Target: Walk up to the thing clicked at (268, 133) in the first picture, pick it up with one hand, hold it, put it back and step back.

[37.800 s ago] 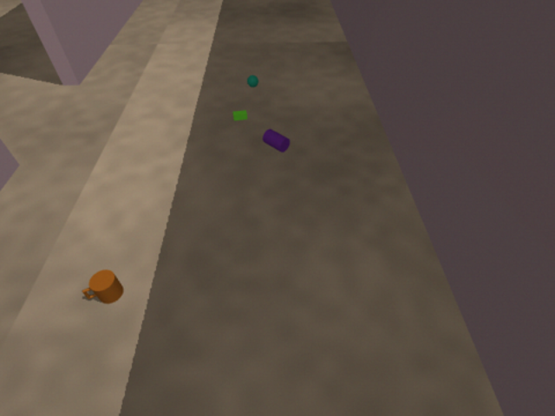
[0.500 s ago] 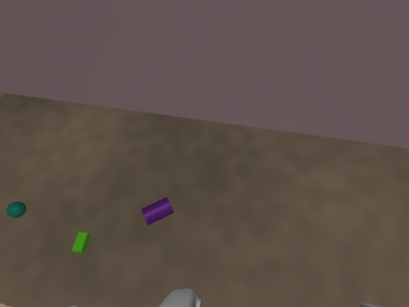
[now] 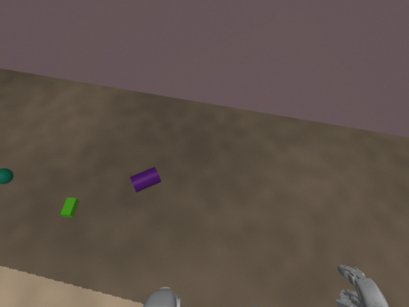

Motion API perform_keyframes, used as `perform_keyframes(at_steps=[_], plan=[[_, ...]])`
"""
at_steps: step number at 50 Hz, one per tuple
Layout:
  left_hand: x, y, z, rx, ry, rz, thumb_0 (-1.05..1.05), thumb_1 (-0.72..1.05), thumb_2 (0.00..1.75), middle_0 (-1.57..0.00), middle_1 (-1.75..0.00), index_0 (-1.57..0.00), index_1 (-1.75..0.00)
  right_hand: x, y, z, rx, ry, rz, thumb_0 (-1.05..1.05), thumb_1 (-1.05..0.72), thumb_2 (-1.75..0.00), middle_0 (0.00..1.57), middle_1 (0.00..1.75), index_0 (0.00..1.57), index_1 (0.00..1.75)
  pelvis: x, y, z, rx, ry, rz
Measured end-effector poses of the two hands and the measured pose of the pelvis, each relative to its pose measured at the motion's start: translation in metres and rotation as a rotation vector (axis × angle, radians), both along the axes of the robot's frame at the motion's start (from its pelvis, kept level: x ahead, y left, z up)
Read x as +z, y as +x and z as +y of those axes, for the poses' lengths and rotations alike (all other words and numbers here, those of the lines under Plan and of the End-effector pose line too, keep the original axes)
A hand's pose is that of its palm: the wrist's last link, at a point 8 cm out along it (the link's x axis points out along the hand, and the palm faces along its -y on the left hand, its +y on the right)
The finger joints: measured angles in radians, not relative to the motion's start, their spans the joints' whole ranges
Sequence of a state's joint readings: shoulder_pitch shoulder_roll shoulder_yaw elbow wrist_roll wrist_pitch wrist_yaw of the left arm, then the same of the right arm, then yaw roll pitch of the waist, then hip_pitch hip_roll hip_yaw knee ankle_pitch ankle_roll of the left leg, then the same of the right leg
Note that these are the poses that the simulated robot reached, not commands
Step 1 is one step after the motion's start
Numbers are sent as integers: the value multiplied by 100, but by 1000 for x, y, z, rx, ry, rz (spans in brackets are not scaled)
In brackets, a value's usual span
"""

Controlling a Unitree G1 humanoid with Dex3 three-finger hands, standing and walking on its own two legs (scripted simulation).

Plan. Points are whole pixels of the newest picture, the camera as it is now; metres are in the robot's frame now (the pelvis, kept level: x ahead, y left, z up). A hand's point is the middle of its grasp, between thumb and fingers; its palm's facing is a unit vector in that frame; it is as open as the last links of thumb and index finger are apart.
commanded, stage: step back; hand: left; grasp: from above
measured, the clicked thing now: (145, 179) +0.77 +0.32 -0.71
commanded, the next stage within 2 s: stand in 1.82 s
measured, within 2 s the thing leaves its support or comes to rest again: neither
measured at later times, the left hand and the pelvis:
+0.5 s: hand out of the picture -0.06 +0.26 -0.13, palm faces +0.09 -0.91 -0.40, open 7.4 cm; pelvis -0.17 -0.02 +0.01, yaw +5 degrees
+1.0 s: hand out of the picture -0.27 +0.25 -0.13, palm faces +0.14 -0.89 -0.43, open 7.4 cm; pelvis -0.31 -0.04 +0.00, yaw +7 degrees
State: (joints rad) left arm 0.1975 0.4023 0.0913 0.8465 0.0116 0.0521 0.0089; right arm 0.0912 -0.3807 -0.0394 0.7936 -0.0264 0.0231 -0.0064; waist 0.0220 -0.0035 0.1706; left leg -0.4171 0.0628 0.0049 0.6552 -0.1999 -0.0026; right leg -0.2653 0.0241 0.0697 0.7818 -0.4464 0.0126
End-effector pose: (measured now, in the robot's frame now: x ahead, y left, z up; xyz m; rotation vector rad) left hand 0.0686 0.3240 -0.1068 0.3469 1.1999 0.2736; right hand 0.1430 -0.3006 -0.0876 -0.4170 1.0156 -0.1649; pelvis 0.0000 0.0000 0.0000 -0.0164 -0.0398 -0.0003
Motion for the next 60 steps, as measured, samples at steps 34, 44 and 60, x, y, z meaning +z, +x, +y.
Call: perform_keyframes(at_steps=[34,44,60], plan=[[7,-233,-52,6,23,-20,0,90,90,-21,-30,-20,-30,-21,-236,-50,-13,24,51,0,-90,-90,21,30,21,30,-4,-234,-46,42,-25,-11],[25,-318,-52,62,49,-23,1,89,89,-21,-30,-21,-30,-23,-318,-60,5,20,162,0,-91,-90,21,30,20,30,7,-286,-50,89,35,10],[11,-373,-51,112,-5,17,1,90,90,-21,-30,-20,-30,-22,-367,-41,-7,68,166,0,-90,-90,21,30,21,30,8,-312,-51,103,3,-26]])
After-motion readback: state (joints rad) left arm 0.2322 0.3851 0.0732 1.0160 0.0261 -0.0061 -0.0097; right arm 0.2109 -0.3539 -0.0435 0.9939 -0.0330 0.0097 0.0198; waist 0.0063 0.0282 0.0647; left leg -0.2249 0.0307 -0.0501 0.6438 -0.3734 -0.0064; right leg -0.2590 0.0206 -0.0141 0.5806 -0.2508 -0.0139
